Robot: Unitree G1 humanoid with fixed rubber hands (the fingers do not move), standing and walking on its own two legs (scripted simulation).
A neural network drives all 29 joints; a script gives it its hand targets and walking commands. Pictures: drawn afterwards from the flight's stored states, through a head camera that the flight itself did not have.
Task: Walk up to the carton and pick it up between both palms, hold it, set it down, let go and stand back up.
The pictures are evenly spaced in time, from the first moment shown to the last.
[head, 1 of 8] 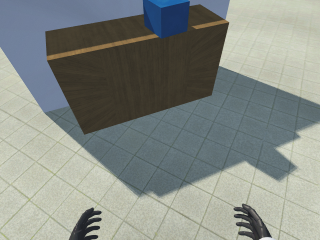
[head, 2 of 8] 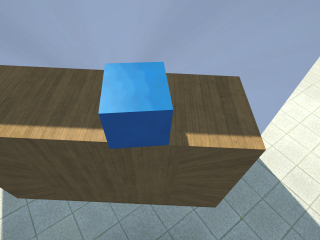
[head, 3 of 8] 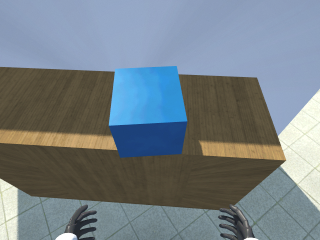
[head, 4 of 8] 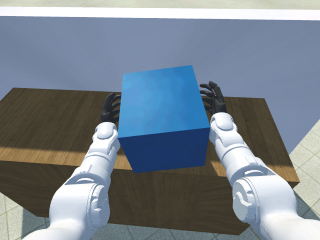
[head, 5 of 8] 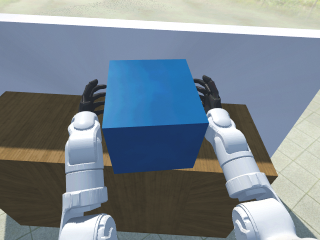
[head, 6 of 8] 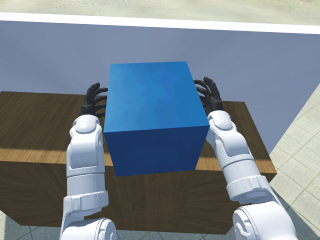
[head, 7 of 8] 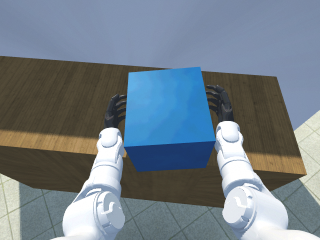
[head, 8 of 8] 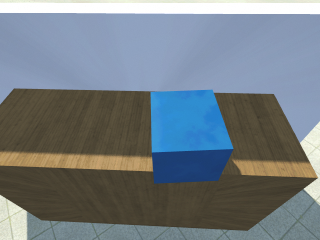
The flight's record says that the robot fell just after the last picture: no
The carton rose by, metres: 0.17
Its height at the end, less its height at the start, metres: +0.00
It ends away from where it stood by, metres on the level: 0.03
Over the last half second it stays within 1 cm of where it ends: yes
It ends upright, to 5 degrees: yes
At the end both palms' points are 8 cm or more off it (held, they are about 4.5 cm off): yes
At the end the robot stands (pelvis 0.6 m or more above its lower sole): yes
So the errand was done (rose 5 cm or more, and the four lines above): yes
